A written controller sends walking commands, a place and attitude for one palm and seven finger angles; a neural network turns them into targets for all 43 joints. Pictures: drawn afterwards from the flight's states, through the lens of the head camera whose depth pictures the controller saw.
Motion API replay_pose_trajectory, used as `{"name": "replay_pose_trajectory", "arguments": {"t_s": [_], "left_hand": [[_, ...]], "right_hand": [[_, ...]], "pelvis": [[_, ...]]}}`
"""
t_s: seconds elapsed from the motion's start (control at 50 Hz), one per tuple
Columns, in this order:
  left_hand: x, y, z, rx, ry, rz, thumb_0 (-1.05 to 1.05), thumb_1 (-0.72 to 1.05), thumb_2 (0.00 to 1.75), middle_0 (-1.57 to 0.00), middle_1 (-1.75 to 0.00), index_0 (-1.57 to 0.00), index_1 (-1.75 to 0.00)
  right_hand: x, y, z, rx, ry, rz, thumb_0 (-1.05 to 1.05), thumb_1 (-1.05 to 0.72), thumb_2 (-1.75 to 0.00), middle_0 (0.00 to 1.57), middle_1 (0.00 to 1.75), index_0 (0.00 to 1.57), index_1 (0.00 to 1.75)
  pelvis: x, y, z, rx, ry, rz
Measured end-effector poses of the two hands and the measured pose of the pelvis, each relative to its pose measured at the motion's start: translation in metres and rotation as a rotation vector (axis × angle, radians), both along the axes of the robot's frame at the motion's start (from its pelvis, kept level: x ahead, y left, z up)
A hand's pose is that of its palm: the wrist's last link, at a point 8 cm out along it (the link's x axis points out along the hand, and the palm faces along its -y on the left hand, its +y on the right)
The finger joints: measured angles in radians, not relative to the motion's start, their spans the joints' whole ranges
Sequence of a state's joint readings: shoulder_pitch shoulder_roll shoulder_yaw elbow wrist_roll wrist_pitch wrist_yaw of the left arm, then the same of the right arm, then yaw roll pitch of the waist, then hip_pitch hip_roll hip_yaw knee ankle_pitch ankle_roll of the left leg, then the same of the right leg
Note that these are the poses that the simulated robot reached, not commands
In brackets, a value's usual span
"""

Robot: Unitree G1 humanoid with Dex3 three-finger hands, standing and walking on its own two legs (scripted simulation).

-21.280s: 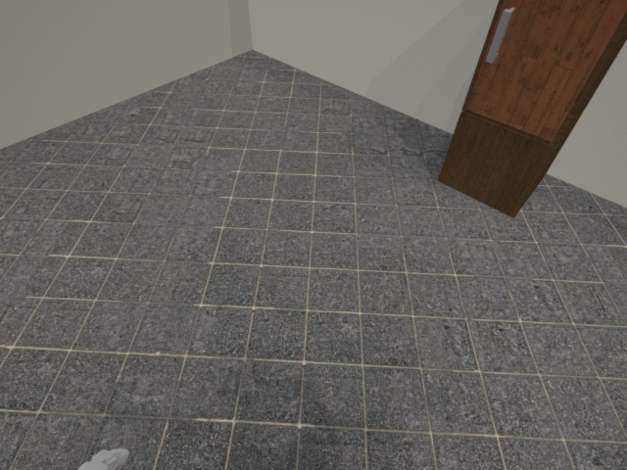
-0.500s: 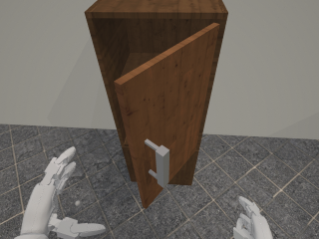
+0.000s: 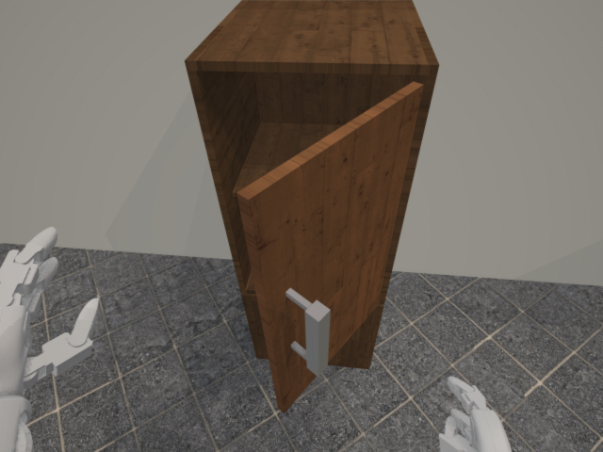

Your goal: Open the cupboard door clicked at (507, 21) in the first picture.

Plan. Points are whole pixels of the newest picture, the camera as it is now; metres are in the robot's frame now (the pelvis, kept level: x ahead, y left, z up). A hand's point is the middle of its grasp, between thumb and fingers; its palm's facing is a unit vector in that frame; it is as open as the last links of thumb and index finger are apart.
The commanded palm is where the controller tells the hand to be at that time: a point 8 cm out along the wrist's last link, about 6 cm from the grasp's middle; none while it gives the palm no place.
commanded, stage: draw the hand back to the body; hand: left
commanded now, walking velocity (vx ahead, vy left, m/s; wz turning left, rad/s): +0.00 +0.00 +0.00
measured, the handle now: (306, 332) +0.31 +0.04 -0.03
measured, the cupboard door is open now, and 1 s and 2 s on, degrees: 55 55 55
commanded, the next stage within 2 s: step back with the hand held close in 0.40 s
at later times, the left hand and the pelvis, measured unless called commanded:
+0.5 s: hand (81, 335) +0.18 +0.24 +0.16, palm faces +0.45 -0.80 -0.41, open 7.5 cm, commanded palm +0.13 +0.28 +0.18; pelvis -0.01 -0.02 +0.01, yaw +0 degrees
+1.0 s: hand (59, 355) +0.16 +0.25 +0.16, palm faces +0.33 -0.79 -0.52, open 7.4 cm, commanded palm +0.10 +0.30 +0.18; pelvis -0.05 +0.00 +0.00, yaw -2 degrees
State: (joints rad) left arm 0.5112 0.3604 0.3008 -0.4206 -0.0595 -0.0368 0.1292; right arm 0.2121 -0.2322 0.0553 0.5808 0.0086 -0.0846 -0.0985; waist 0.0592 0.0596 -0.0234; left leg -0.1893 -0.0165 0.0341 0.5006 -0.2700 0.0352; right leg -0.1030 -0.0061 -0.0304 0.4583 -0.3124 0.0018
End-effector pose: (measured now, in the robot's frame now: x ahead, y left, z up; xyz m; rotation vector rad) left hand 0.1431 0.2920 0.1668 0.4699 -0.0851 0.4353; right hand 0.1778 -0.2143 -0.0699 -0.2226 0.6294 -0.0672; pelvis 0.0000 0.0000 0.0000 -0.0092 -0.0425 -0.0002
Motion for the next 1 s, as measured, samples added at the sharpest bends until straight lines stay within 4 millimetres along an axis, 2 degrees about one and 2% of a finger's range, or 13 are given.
{"name": "replay_pose_trajectory", "arguments": {"t_s": [0.1, 0.22, 0.3, 0.44, 0.52, 0.66, 0.82, 1.0], "left_hand": [[-0.001, 0.007, 0.014, 0.021, -0.052, 0.033, 0.01, 0.72, 0.82, -0.21, -0.3, -0.2, -0.3], [-0.002, -0.004, 0.001, -0.027, -0.009, 0.023, 0.01, 0.83, 0.87, -0.21, -0.3, -0.2, -0.3], [-0.004, -0.011, -0.002, -0.032, 0.006, 0.005, 0.02, 0.86, 0.89, -0.21, -0.3, -0.21, -0.3], [-0.007, -0.013, 0.009, 0.002, -0.026, 0.01, 0.02, 0.88, 0.9, -0.21, -0.31, -0.21, -0.3], [-0.008, -0.015, 0.009, -0.002, -0.023, 0.013, 0.02, 0.89, 0.9, -0.21, -0.3, -0.21, -0.3], [-0.001, -0.015, 0.016, 0.065, -0.026, -0.021, 0.02, 0.89, 0.9, -0.21, -0.3, -0.21, -0.3], [0.001, -0.016, 0.01, 0.1, 0.049, -0.104, 0.02, 0.89, 0.9, -0.21, -0.3, -0.21, -0.3], [-0.023, 0.0, 0.012, 0.12, 0.004, -0.123, 0.02, 0.88, 0.9, -0.22, -0.31, -0.21, -0.3]], "right_hand": [[0.0, -0.007, 0.001, -0.007, 0.01, 0.0, 0.01, -0.9, -0.9, 0.2, 0.3, 0.2, 0.3], [-0.005, -0.015, -0.001, -0.005, 0.031, -0.008, 0.01, -0.9, -0.9, 0.2, 0.3, 0.2, 0.3], [-0.009, -0.019, -0.002, -0.009, 0.039, -0.015, 0.01, -0.9, -0.9, 0.2, 0.3, 0.2, 0.3], [-0.012, -0.023, -0.003, -0.001, 0.035, -0.02, 0.01, -0.9, -0.9, 0.2, 0.3, 0.2, 0.3], [-0.013, -0.025, -0.004, 0.007, 0.035, -0.022, 0.01, -0.9, -0.9, 0.2, 0.3, 0.2, 0.3], [-0.017, -0.033, -0.004, -0.004, 0.064, -0.049, 0.01, -0.9, -0.9, 0.21, 0.3, 0.2, 0.3], [-0.037, -0.043, -0.004, -0.026, 0.11, -0.135, 0.01, -0.9, -0.9, 0.2, 0.3, 0.2, 0.3], [-0.068, -0.034, 0.003, -0.052, 0.118, -0.162, 0.01, -0.9, -0.9, 0.2, 0.3, 0.2, 0.3]], "pelvis": [[-0.001, -0.003, 0.003, 0.001, -0.015, -0.001], [-0.004, -0.007, 0.005, 0.004, -0.023, -0.003], [-0.005, -0.011, 0.006, 0.004, -0.029, -0.003], [-0.007, -0.016, 0.006, 0.003, -0.039, -0.003], [-0.009, -0.018, 0.007, 0.004, -0.041, -0.006], [-0.014, -0.019, 0.007, -0.008, 0.005, -0.004], [-0.025, -0.01, 0.006, -0.004, 0.045, -0.025], [-0.051, 0.002, 0.003, -0.011, 0.042, -0.029]]}}
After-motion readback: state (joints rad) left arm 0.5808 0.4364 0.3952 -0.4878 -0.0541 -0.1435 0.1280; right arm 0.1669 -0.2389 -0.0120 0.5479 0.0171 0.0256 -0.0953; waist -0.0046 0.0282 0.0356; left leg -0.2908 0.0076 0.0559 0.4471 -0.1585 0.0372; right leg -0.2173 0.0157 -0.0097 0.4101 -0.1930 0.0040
